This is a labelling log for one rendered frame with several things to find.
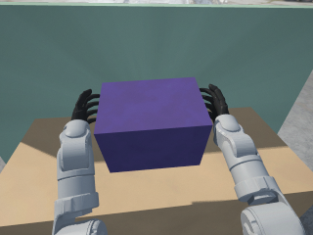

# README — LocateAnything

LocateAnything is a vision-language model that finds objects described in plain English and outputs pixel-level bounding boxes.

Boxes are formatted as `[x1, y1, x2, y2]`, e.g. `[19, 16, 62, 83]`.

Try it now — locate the right robot upper arm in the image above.
[241, 202, 305, 235]

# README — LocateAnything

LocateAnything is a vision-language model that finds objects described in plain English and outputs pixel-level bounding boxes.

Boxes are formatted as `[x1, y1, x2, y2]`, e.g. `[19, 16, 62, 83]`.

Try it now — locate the robot right forearm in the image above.
[213, 114, 306, 235]

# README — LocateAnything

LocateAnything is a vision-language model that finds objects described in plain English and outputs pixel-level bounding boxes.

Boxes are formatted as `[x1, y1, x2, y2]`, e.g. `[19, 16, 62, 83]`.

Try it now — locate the robot left forearm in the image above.
[52, 119, 100, 235]

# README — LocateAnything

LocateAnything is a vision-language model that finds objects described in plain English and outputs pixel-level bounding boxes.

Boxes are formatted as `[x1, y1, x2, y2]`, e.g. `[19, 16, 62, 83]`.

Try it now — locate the pedestal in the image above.
[0, 107, 313, 235]

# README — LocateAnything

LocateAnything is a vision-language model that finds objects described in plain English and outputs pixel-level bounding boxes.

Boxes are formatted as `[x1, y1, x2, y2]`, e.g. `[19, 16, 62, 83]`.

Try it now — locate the left robot upper arm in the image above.
[55, 218, 108, 235]

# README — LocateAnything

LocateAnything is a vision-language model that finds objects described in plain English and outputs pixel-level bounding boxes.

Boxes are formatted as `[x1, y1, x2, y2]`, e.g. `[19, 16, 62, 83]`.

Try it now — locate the carton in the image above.
[94, 76, 213, 173]

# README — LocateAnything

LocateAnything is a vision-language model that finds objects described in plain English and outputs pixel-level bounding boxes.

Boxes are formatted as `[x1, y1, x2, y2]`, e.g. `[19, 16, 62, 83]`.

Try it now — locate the left robot hand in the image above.
[71, 88, 100, 124]

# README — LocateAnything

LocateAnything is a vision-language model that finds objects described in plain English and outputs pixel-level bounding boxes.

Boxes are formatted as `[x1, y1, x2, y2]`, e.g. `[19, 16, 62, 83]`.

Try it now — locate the right robot hand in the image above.
[200, 84, 229, 123]

